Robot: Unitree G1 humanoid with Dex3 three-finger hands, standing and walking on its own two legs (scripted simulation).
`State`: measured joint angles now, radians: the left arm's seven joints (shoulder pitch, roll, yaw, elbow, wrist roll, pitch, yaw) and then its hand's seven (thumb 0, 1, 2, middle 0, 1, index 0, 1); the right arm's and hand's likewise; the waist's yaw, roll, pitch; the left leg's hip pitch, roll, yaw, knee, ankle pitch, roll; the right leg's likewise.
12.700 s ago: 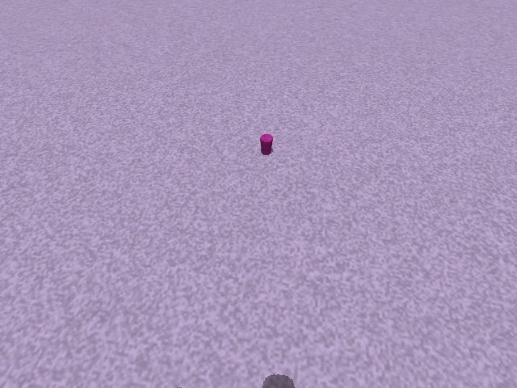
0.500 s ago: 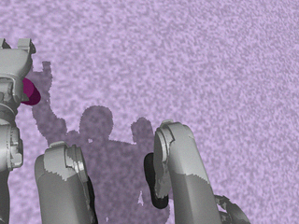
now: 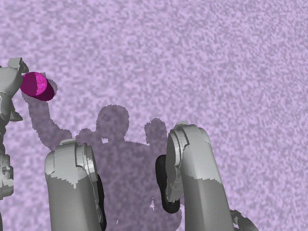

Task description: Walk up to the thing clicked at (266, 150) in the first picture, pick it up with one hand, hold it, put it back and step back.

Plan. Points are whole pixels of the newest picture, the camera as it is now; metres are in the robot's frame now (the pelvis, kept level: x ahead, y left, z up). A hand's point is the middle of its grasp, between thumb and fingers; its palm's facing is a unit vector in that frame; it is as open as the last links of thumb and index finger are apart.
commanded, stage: close in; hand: left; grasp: from above
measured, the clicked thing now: (40, 89) +0.50 +0.28 -0.28
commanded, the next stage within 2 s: rest palm in 0.10 s
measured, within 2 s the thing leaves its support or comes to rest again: neither
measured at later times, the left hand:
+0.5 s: hand (34, 87) +0.48 +0.28 -0.21, palm faces -0.48 -0.06 -0.87, open 14.0 cm
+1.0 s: hand (36, 90) +0.48 +0.28 -0.24, palm faces -0.47 -0.08 -0.88, open 13.7 cm
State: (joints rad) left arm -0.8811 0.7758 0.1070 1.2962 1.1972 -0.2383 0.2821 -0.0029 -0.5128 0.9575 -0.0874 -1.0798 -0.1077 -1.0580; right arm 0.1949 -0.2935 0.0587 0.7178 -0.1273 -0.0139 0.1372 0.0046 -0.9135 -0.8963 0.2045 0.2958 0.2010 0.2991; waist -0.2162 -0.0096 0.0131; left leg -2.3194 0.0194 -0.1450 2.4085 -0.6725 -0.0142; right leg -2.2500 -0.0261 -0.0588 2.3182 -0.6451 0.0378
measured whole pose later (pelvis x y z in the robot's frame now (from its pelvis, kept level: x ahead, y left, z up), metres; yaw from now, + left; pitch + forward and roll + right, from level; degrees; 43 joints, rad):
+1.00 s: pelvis +0.01 +0.01 -0.02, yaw -4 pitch +31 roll -11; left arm -1.06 0.90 0.12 1.65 1.34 -0.25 0.52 0.00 -0.47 1.03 -0.10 -1.03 -0.10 -1.03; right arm 0.14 -0.31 0.18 0.70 -0.22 -0.14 0.21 0.00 -0.90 -0.90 0.20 0.30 0.20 0.30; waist -0.34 -0.07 0.08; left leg -2.36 0.02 -0.21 2.51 -0.72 -0.01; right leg -2.27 0.00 -0.10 2.37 -0.66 0.05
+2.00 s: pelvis +0.00 +0.01 -0.03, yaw -6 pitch +29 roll -12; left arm -1.09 0.99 0.13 1.75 1.33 -0.25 0.56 0.00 -0.31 0.97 -0.22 -1.10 -0.23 -1.07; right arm 0.13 -0.34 0.23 0.68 -0.25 -0.18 0.23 0.00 -0.90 -0.90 0.20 0.30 0.20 0.30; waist -0.37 -0.09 0.13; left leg -2.36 0.03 -0.24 2.54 -0.71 -0.01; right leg -2.26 0.01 -0.12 2.37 -0.64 0.06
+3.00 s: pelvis +0.00 +0.01 -0.02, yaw -5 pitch +29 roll -12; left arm -1.12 0.99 0.09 1.77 1.31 -0.24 0.55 0.00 -0.09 0.87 -0.59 -1.01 -0.44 -0.97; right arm 0.14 -0.34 0.25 0.66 -0.25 -0.19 0.22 0.00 -0.91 -0.90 0.20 0.30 0.20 0.30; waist -0.37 -0.09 0.13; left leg -2.35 0.03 -0.23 2.53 -0.70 -0.01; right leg -2.25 0.01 -0.12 2.36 -0.63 0.06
